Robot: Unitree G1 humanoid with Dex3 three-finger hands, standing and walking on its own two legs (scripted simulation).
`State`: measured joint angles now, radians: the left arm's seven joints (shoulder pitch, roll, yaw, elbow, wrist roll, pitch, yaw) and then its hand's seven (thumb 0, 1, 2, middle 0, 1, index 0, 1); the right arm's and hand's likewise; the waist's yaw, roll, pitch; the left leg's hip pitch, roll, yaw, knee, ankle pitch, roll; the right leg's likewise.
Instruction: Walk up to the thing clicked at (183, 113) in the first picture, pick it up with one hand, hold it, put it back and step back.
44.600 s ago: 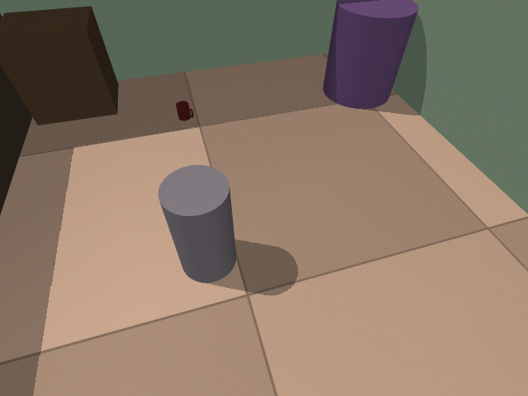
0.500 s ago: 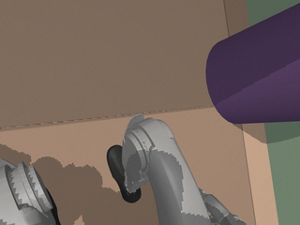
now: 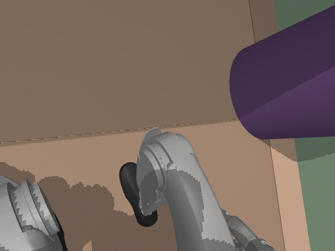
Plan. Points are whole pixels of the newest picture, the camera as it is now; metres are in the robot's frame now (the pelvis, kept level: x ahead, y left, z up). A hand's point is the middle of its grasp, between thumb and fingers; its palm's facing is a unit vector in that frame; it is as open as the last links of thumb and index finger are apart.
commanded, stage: close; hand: left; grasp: from above
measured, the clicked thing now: out of the picture +0.47 +0.40 -0.26
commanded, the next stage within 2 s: settle in 0.60 s
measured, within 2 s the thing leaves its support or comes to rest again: leaves its support in 1.02 s
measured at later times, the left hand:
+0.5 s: hand out of the picture +0.46 +0.41 -0.22, palm faces -0.43 -0.16 -0.89, open 10.8 cm
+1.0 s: hand out of the picture +0.47 +0.41 -0.22, palm faces -0.43 -0.16 -0.89, open 10.5 cm
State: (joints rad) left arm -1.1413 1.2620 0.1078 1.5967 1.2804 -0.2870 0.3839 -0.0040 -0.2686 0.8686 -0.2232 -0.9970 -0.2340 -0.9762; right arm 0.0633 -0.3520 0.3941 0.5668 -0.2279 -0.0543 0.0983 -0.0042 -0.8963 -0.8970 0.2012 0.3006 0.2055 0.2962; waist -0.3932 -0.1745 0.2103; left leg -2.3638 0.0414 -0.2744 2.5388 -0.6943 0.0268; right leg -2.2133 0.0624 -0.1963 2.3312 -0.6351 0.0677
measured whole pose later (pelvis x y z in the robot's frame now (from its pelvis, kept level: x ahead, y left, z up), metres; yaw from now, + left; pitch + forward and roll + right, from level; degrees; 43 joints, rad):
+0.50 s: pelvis +0.00 +0.00 +0.00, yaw +0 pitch +27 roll -16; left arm -1.14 1.27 0.12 1.59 1.27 -0.29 0.37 -0.01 -0.06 0.82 -0.37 -0.98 -0.38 -0.95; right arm 0.06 -0.35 0.40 0.56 -0.23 -0.04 0.10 0.00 -0.90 -0.90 0.20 0.30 0.21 0.30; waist -0.39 -0.17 0.22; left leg -2.36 0.04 -0.28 2.54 -0.70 0.02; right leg -2.21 0.06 -0.20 2.33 -0.63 0.06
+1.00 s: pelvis +0.00 +0.00 +0.00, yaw +0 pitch +28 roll -16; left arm -1.13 1.25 0.14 1.51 1.28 -0.29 0.32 0.00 -0.06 0.74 -0.47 -0.92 -0.48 -0.90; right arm 0.07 -0.35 0.38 0.54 -0.22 -0.02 0.09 0.00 -0.91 -0.90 0.20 0.30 0.21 0.30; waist -0.38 -0.17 0.21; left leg -2.36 0.04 -0.27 2.53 -0.69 0.02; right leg -2.22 0.06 -0.20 2.33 -0.64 0.06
